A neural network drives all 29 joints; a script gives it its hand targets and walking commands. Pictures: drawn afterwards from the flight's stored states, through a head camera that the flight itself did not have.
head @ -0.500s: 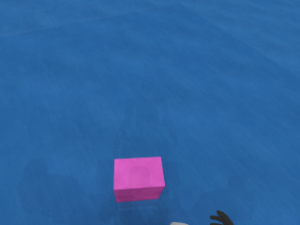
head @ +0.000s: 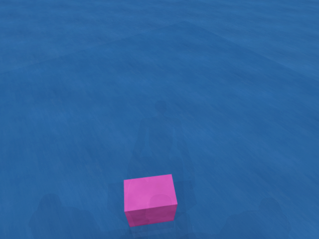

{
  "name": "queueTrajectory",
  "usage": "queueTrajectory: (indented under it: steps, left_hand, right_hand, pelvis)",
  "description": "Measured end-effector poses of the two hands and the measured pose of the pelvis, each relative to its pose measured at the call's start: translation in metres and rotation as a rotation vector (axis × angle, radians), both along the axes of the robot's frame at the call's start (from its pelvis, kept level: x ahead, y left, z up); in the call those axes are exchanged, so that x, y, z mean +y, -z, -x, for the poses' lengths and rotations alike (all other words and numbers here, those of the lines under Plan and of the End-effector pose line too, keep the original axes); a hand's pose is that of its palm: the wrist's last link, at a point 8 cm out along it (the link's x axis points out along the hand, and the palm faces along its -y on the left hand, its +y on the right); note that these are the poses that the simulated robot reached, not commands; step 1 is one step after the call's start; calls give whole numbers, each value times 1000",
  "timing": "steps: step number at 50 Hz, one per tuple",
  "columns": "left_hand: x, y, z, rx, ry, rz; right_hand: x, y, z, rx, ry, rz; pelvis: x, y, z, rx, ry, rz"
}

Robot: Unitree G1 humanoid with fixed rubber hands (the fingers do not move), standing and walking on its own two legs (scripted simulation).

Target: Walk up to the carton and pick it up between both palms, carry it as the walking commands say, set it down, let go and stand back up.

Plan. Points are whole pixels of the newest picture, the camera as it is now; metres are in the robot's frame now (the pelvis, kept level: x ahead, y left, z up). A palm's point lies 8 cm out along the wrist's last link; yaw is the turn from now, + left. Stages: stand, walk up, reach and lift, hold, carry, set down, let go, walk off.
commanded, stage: walk up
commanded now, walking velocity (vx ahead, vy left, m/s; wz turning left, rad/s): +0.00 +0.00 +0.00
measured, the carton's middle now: (150, 201) +0.45 +0.04 -0.64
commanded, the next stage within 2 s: none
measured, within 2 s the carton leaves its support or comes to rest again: neither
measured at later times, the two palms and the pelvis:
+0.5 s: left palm out of the picture -0.03 +0.19 -0.15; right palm out of the picture -0.02 -0.21 -0.16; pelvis +0.01 -0.01 -0.01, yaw +2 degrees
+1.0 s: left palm (87, 223) +0.21 +0.22 -0.16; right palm out of the picture +0.08 -0.20 -0.17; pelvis +0.16 -0.01 -0.02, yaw +4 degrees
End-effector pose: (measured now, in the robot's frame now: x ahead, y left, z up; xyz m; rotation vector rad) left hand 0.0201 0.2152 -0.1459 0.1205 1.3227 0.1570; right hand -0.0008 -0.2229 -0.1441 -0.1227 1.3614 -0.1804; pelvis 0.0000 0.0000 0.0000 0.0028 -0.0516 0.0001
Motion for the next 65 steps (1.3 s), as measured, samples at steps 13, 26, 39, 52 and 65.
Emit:
queueTrajectory:
  steps: [13, 26, 39, 52, 65]
  left_hand:
    - [-20, 5, 41, 95, -11, 38]
    - [-22, 11, 48, 95, -107, 27]
    - [-7, 22, 1, 209, -108, 83]
    - [1, 11, -210, -122, -28, -51]
    - [-6, 36, -222, -54, -43, -11]
  right_hand:
    - [17, 5, 38, 82, 30, -45]
    - [10, 17, 15, 84, 8, -58]
    - [12, -3, -103, -112, -39, 36]
    - [13, 25, -98, 213, 18, -69]
    - [-31, 14, -242, -111, -77, 98]
  pelvis:
    - [-4, 0, 4, 16, -1, 2]
    - [-9, 12, -18, 58, -38, 19]
    - [8, 13, -88, 67, -38, 20]
    - [-15, 25, -169, 38, -91, 19]
    - [-17, 33, -175, 30, -59, 38]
